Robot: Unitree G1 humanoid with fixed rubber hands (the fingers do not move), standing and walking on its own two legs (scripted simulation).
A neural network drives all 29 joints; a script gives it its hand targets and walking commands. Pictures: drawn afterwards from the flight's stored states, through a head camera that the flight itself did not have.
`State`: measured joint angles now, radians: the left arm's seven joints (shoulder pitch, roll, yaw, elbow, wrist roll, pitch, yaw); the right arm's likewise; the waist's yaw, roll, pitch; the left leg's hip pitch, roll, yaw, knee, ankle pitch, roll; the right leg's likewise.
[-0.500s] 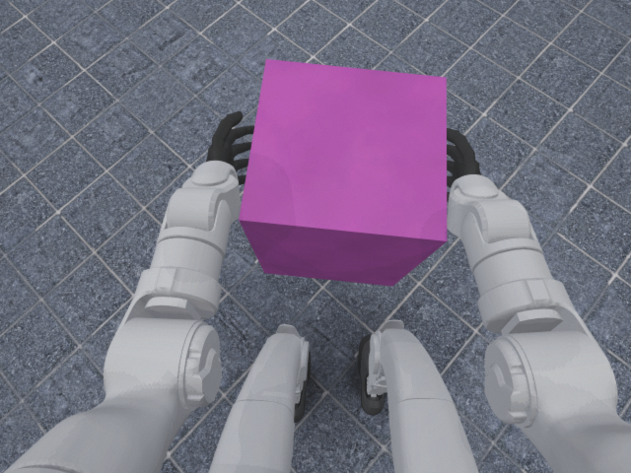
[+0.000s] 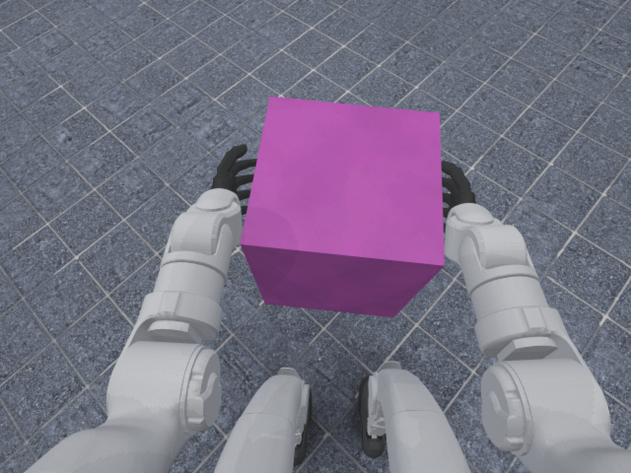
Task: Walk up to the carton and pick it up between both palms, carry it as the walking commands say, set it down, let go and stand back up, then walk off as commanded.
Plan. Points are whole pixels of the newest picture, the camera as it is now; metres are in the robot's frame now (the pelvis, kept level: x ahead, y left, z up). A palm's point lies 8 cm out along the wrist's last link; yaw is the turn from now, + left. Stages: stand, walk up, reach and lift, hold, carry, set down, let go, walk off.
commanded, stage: reach and lift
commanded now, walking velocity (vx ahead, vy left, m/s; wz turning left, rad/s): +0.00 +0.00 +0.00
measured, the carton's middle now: (339, 221) +0.42 -0.01 -0.04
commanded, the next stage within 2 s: hold in 1.42 s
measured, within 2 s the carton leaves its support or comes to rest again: neither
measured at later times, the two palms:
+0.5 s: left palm (192, 164) +0.42 +0.15 +0.11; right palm (473, 176) +0.40 -0.15 +0.10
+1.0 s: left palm (196, 185) +0.40 +0.15 +0.10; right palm (469, 185) +0.40 -0.15 +0.09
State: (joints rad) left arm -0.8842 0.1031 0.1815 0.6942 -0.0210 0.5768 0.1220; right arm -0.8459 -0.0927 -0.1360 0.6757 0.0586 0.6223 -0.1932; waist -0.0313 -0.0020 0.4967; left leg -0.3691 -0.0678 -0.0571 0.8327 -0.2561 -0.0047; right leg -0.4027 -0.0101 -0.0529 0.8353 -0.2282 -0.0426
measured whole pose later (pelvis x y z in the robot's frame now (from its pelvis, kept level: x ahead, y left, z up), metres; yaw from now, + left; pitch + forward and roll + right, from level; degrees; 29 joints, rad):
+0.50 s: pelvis +0.06 +0.00 +0.03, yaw +0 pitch -6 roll +1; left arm -0.69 -0.04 0.43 0.70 0.27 0.65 -0.04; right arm -0.65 0.07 -0.32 0.68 -0.19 0.71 -0.11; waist -0.02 -0.01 0.02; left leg -0.29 -0.07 -0.06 0.65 -0.25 0.00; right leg -0.34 -0.01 -0.05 0.67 -0.23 -0.04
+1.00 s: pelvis +0.09 +0.00 +0.04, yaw +0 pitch -4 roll +2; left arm -0.43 -0.06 0.23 0.48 0.21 0.73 0.00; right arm -0.44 0.08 -0.22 0.51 -0.19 0.78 -0.07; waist 0.00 -0.02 -0.06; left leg -0.25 -0.07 -0.06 0.57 -0.25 0.00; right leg -0.30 -0.01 -0.04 0.61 -0.24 -0.04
